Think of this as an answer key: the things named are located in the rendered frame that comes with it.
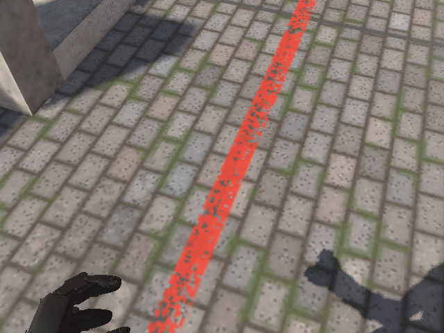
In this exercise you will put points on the robot left hand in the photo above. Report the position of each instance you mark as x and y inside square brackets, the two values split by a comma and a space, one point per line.
[57, 314]

